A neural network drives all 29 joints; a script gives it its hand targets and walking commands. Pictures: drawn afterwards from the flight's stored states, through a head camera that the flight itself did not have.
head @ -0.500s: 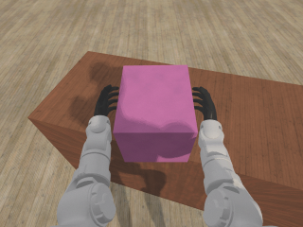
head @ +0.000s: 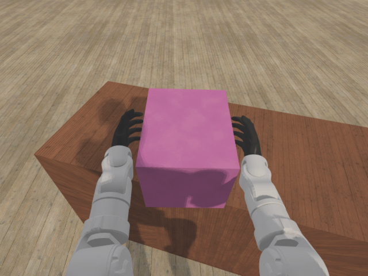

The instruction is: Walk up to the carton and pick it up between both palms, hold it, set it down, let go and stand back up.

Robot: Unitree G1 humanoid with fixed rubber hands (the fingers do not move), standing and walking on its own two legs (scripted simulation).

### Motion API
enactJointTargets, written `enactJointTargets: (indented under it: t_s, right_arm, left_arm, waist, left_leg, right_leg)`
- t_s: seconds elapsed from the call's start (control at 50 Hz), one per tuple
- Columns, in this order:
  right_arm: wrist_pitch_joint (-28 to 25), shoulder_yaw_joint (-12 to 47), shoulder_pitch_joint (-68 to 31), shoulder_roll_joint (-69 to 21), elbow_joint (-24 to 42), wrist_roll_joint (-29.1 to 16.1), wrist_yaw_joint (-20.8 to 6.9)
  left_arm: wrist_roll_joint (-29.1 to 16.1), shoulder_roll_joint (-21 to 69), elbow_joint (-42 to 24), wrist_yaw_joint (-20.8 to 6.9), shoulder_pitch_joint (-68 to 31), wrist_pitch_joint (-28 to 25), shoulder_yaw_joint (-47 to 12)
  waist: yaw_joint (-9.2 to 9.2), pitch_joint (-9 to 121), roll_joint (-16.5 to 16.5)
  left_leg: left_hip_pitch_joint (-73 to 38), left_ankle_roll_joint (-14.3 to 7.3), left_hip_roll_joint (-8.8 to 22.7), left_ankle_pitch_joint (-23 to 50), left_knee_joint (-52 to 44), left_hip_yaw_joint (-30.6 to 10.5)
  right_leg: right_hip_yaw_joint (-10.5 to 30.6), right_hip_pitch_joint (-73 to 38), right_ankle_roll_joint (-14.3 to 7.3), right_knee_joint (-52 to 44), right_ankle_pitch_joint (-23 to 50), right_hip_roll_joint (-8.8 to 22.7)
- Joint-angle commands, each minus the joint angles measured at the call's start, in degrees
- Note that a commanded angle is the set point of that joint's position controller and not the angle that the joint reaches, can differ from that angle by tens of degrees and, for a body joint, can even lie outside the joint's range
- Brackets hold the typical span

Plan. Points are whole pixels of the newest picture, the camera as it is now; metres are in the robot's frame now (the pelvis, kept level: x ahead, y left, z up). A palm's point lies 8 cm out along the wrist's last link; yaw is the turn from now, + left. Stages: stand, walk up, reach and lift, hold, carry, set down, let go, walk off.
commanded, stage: reach and lift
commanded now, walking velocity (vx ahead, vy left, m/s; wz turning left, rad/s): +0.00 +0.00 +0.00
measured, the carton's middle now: (186, 147) +0.42 -0.03 +0.05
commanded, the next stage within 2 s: hold in 1.28 s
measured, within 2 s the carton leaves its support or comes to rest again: neither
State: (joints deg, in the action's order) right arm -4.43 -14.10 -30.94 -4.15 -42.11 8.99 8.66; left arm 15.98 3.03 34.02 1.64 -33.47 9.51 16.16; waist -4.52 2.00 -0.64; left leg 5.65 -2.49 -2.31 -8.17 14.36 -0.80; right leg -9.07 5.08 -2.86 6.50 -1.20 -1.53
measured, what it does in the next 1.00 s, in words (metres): stands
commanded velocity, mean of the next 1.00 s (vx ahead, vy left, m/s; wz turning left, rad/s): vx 0.00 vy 0.00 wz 0.00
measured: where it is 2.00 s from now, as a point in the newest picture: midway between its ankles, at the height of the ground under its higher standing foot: outside the picture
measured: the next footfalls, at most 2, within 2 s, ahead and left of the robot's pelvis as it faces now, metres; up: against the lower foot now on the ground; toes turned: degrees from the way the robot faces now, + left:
none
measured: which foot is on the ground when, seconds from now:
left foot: down 0.00-1.00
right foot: down 0.00-1.00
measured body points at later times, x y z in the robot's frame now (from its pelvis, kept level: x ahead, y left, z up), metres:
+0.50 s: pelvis +0.00 +0.01 +0.00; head -0.01 +0.03 +0.45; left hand +0.39 +0.12 +0.15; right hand +0.36 -0.17 +0.13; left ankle -0.01 +0.09 -0.75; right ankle +0.03 -0.09 -0.75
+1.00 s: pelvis +0.00 +0.01 +0.00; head +0.00 +0.03 +0.45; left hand +0.38 +0.13 +0.16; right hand +0.36 -0.17 +0.14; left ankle -0.01 +0.09 -0.75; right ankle +0.03 -0.09 -0.75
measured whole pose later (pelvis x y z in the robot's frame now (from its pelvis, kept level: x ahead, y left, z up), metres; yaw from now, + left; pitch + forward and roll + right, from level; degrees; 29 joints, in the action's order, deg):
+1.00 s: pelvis +0.00 +0.01 +0.00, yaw +0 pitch -8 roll -1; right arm 14.8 -2.7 -27.5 -0.4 -17.8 -5.3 11.0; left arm 19.0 3.9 -1.5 -0.5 -29.0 39.3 10.6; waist -6.5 -6.7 -2.7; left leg -2.5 -2.7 -2.1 -10.0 15.1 -0.3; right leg -8.4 -3.2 -2.3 6.5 -2.4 -1.8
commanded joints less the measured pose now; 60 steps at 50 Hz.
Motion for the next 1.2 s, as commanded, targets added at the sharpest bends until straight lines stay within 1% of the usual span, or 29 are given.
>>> enactJointTargets:
  t_s: [0.0, 0.06, 0.12, 0.2, 0.3, 0.34, 0.4, 0.46, 0.56, 0.64, 0.86, 1.06, 1.18]
  right_arm:
    - [1.8, 17.6, -30.5, -22.2, 12.4, -3.3, -5.9]
    - [3.0, 17.2, -31.7, -19.9, 15.7, -4.6, -6.0]
    - [3.7, 17.2, -32.3, -18.4, 18.8, -5.4, -6.1]
    - [4.8, 18.6, -32.0, -17.4, 22.8, -6.7, -6.0]
    - [7.6, 22.0, -29.4, -16.9, 28.1, -9.7, -5.1]
    - [9.1, 22.6, -28.8, -16.5, 29.2, -10.7, -4.6]
    - [11.0, 22.5, -28.3, -15.5, 30.1, -11.8, -4.2]
    - [11.8, 22.9, -28.4, -14.9, 32.2, -12.8, -3.7]
    - [12.5, 24.7, -27.7, -14.3, 35.4, -14.1, -2.7]
    - [13.4, 25.7, -26.3, -14.0, 36.3, -14.8, -2.2]
    - [15.4, 26.2, -27.0, -13.4, 38.1, -16.3, -1.5]
    - [16.6, 24.6, -29.0, -12.7, 36.7, -16.2, -1.5]
    - [17.1, 23.8, -30.2, -12.5, 36.3, -16.2, -1.4]
  left_arm:
    - [-2.3, 27.6, -11.5, -8.0, -24.9, 4.9, -20.0]
    - [-2.4, 27.0, -15.2, -8.0, -24.7, 8.3, -20.6]
    - [-2.8, 26.8, -19.2, -7.6, -25.0, 10.6, -22.2]
    - [-3.2, 26.8, -24.3, -7.0, -24.2, 13.4, -24.8]
    - [-3.2, 26.1, -29.7, -7.2, -19.8, 18.0, -26.5]
    - [-2.9, 25.2, -30.7, -7.7, -18.6, 19.9, -25.7]
    - [-2.6, 24.0, -32.1, -8.3, -18.1, 22.5, -24.5]
    - [-2.9, 23.3, -34.5, -8.6, -18.1, 23.9, -24.9]
    - [-3.8, 23.0, -37.7, -8.9, -18.0, 24.2, -26.5]
    - [-4.2, 22.8, -39.2, -9.2, -17.5, 24.6, -27.1]
    - [-4.6, 22.0, -41.4, -9.7, -18.0, 27.0, -26.9]
    - [-4.2, 21.3, -40.5, -9.6, -20.2, 28.5, -25.1]
    - [-4.1, 21.0, -40.1, -9.7, -21.6, 29.2, -24.3]
  waist:
    - [0.01, 13.4, 0.4]
    - [-0.46, 13.2, 1.2]
    - [-1.11, 14.7, 2.3]
    - [-1.73, 17.2, 2.9]
    - [-1.54, 16.9, 1.7]
    - [-1.28, 15.0, 1.1]
    - [-1.14, 11.6, 0.5]
    - [-1.44, 11.3, 0.5]
    - [-2.09, 14.0, 1.1]
    - [-2.37, 14.1, 1.2]
    - [-2.41, 12.9, 0.8]
    - [-1.99, 12.4, 0.7]
    - [-2.15, 12.8, 0.6]
  left_leg:
    - [6.0, 2.4, 4.1, 1.7, -3.9, -3.1]
    - [4.7, 2.8, 4.3, 0.5, -3.9, -3.0]
    - [2.7, 3.2, 4.5, 1.4, -3.5, -3.1]
    - [-0.1, 3.6, 4.5, 5.4, -2.3, -3.3]
    - [-1.2, 3.3, 4.3, 11.2, -1.2, -3.4]
    - [-0.2, 3.0, 4.2, 10.4, -1.6, -3.3]
    - [1.0, 2.7, 4.3, 7.0, -2.9, -2.9]
    - [0.7, 2.8, 4.0, 7.3, -2.9, -2.5]
    - [-1.4, 3.3, 3.1, 11.9, -1.5, -2.4]
    - [-1.9, 3.6, 2.9, 13.1, -1.3, -2.5]
    - [-1.3, 3.4, 3.0, 11.1, -2.1, -2.3]
    - [-1.0, 3.1, 3.1, 7.3, -2.9, -1.8]
    - [-0.7, 2.8, 3.0, 6.9, -2.9, -1.6]
  right_leg:
    - [4.8, -19.3, 1.9, 3.7, 5.8, 2.5]
    - [4.5, -18.8, 1.7, 3.3, 4.0, 2.4]
    - [4.4, -18.8, 1.5, 3.4, 4.7, 2.3]
    - [4.5, -19.6, 1.3, 3.7, 7.9, 2.1]
    - [5.1, -23.0, 1.3, 4.1, 12.5, 1.8]
    - [5.2, -24.1, 1.5, 4.2, 12.5, 2.0]
    - [5.2, -24.5, 1.8, 4.2, 10.7, 2.2]
    - [5.0, -25.1, 2.1, 4.4, 11.4, 2.0]
    - [4.9, -26.2, 2.3, 4.9, 16.1, 1.5]
    - [4.9, -26.2, 2.5, 5.0, 17.2, 1.4]
    - [4.8, -26.2, 2.6, 4.8, 16.0, 1.5]
    - [4.6, -25.4, 2.7, 4.7, 12.8, 1.6]
    - [4.6, -25.7, 2.7, 4.8, 12.9, 1.6]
